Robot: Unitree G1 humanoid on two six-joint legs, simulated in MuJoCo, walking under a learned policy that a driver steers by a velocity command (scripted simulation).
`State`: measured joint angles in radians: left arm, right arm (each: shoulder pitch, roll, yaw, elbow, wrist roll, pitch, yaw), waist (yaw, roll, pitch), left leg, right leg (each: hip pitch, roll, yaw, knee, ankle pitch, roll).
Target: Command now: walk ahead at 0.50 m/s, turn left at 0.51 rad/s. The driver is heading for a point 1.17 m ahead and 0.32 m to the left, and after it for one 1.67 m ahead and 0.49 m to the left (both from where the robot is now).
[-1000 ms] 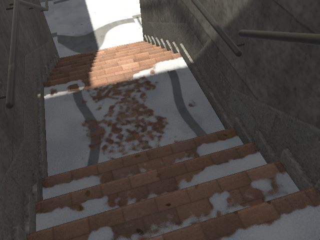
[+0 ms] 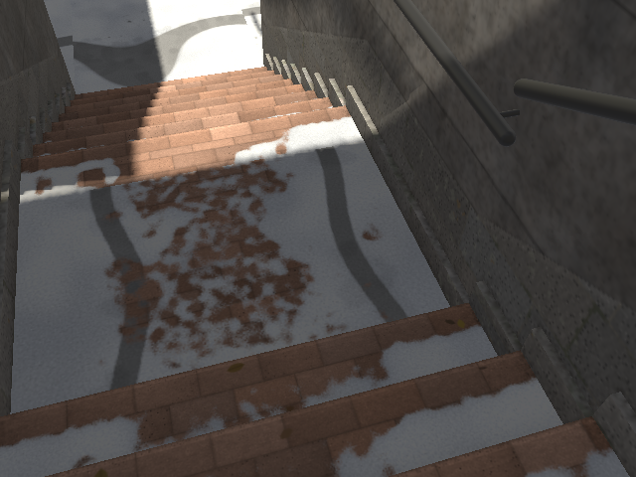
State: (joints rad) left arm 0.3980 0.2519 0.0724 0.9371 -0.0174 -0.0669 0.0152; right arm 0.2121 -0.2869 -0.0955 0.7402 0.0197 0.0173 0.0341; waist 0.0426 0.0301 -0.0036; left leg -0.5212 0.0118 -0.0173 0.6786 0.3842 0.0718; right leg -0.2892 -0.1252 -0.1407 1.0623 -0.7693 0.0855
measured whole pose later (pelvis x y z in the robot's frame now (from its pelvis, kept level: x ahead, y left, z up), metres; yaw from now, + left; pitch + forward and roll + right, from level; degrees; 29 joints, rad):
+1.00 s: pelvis +0.46 +0.08 -0.27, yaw +31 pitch +1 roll -2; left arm 0.52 0.16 0.00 0.97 -0.01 -0.04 0.06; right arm 0.15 -0.24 -0.07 0.70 0.00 -0.03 0.06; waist 0.09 0.05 -0.02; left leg -0.64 0.06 -0.14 0.57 0.50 0.02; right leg -0.17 0.00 -0.08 0.81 -0.65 -0.01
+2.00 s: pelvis +0.59 +0.11 -0.36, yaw +31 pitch -1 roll +0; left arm 0.37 0.13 0.01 0.91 0.01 0.02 0.02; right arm 0.27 -0.19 -0.05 1.02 0.00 0.04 -0.03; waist 0.02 0.01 0.04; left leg -0.22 0.04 -0.07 0.40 -0.16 -0.06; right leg -0.16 0.04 0.03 0.44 -0.25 -0.03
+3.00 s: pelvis +0.65 +0.20 -0.38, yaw +31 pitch +2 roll +1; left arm 0.46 0.21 0.07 1.00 -0.05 -0.02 0.05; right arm 0.36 -0.18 -0.07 1.08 0.02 -0.08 -0.01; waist -0.01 -0.04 -0.04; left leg -0.27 -0.04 0.03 0.62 -0.37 0.05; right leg -0.29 0.01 0.07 0.93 -0.51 -0.06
